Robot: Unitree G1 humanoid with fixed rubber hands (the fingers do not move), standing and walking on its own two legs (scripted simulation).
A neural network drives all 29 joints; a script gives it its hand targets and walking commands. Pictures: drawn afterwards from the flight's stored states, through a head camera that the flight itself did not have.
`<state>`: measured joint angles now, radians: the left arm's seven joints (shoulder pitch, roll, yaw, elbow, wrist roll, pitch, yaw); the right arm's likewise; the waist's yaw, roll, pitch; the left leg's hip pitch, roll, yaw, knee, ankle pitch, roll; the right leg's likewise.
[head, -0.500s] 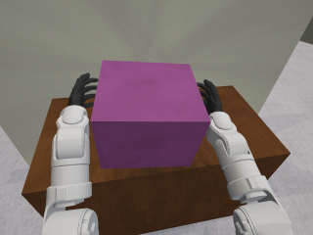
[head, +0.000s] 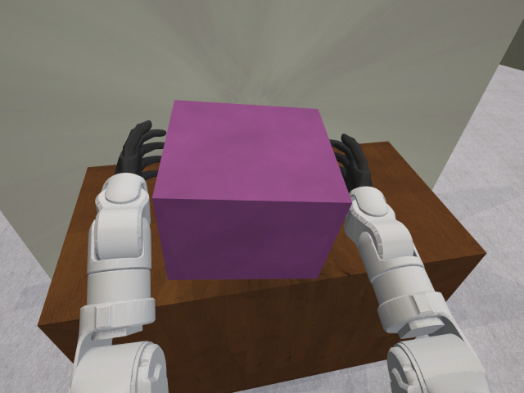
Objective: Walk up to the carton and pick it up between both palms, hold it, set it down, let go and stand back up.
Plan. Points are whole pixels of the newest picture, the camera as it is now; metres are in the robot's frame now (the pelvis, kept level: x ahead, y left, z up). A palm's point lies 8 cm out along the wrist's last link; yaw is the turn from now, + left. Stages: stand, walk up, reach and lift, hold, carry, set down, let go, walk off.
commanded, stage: hold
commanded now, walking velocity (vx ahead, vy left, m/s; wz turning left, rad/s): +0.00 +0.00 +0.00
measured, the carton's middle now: (246, 190) +0.38 +0.01 +0.14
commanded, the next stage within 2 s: none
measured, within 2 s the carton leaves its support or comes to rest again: neither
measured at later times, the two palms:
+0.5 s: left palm (131, 177) +0.36 +0.17 +0.19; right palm (355, 187) +0.36 -0.15 +0.16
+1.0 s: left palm (130, 179) +0.36 +0.17 +0.19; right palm (356, 185) +0.36 -0.15 +0.17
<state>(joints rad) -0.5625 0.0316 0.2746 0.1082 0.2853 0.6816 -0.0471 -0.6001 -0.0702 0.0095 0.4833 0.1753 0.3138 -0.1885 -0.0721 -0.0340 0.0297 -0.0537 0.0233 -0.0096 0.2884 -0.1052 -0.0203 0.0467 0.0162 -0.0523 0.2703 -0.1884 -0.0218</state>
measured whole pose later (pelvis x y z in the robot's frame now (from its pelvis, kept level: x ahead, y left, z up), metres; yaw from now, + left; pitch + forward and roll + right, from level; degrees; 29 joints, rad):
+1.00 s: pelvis +0.00 +0.00 +0.00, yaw +0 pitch -8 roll +0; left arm -0.55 0.04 0.27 0.08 0.28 0.68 -0.05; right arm -0.60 -0.07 0.02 0.48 0.19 0.31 -0.19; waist -0.08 -0.05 0.04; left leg -0.06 0.03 -0.01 0.30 -0.11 -0.02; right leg 0.05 0.02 -0.06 0.28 -0.19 -0.02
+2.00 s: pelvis +0.00 +0.00 +0.00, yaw +0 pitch -8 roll +0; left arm -0.53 0.03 0.26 0.06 0.28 0.70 -0.04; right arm -0.59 -0.08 0.02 0.46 0.19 0.31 -0.19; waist -0.07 -0.04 0.04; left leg -0.05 0.02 -0.01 0.30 -0.12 -0.02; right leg 0.05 0.02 -0.06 0.28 -0.19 -0.02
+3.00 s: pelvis +0.00 +0.00 +0.00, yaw +0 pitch -7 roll +0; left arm -0.55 0.03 0.26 0.06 0.28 0.70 -0.04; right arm -0.59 -0.08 0.01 0.47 0.19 0.31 -0.19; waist -0.07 -0.05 0.04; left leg -0.06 0.02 -0.01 0.31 -0.12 -0.02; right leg 0.05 0.02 -0.06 0.28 -0.19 -0.02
